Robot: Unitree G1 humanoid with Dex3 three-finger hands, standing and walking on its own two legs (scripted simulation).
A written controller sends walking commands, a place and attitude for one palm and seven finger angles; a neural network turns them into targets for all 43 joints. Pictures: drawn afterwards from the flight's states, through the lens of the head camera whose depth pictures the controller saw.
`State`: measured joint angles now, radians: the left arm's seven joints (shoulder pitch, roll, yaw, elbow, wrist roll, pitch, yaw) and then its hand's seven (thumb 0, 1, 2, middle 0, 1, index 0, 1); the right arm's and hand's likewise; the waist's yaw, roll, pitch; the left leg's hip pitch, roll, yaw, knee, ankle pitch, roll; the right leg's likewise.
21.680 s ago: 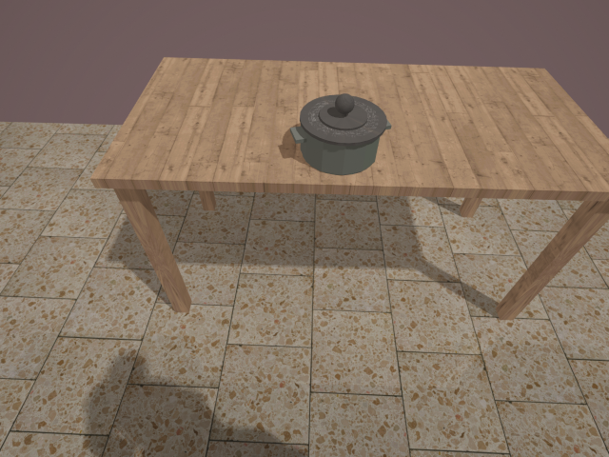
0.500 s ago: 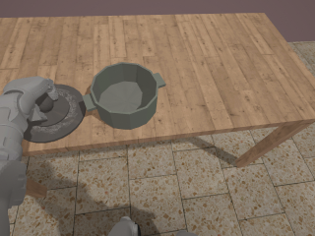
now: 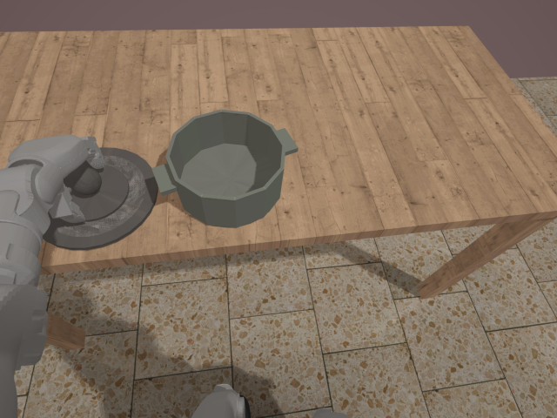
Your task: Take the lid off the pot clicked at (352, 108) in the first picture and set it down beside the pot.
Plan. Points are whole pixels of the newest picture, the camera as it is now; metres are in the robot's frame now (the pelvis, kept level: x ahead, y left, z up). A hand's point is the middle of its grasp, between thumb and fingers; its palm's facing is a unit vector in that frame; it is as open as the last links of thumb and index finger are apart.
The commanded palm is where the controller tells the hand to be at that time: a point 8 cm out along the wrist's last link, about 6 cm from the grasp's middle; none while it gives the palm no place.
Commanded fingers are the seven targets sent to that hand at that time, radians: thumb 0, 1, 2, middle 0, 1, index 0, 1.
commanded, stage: raise the empty hand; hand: left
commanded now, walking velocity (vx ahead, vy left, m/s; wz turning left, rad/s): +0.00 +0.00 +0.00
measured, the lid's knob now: (86, 181) +0.48 +0.30 +0.00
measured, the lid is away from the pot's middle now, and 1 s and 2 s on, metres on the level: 0.23 0.23 0.23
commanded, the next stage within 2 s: draw the hand back to the body in 1.24 s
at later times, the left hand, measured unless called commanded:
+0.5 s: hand (51, 162) +0.45 +0.30 +0.08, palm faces -0.38 -0.11 -0.92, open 11.1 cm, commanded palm +0.47 +0.30 +0.14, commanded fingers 0.00 -0.02 0.67 -0.36 -0.84 -0.36 -0.84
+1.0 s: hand (40, 128) +0.47 +0.30 +0.13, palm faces -0.37 -0.11 -0.92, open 11.1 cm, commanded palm +0.47 +0.29 +0.20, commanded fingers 0.00 -0.02 0.67 -0.36 -0.84 -0.36 -0.84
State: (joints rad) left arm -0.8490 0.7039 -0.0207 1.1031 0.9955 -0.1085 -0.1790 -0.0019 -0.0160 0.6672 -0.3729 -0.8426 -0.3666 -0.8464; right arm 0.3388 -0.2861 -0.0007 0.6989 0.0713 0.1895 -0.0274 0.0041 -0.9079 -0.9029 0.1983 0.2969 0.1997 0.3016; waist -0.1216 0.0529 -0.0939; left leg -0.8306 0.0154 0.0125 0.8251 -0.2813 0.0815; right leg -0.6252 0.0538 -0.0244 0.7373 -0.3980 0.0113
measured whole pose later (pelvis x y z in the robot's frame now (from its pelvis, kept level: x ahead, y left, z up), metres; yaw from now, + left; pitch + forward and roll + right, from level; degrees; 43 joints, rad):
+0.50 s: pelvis +0.01 +0.01 +0.01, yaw +1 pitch +13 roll -4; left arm -0.89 0.68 -0.06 1.05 0.97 -0.07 -0.23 0.00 -0.02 0.67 -0.37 -0.84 -0.37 -0.84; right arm 0.34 -0.29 -0.01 0.70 0.08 0.17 -0.03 0.00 -0.91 -0.90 0.20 0.30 0.20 0.30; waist -0.10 0.06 -0.08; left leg -0.71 -0.01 0.02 0.73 -0.25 0.09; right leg -0.51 0.03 -0.01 0.64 -0.37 0.01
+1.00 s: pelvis +0.01 +0.00 +0.02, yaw +1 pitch +11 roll -3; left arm -0.96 0.70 -0.08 1.01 0.95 -0.02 -0.33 0.00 -0.02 0.67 -0.37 -0.84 -0.37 -0.84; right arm 0.32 -0.30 0.00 0.68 0.09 0.14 -0.03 0.01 -0.91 -0.90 0.20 0.30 0.20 0.30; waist -0.10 0.05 -0.05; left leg -0.60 -0.02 0.02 0.64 -0.23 0.09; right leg -0.40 0.02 -0.01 0.55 -0.34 0.02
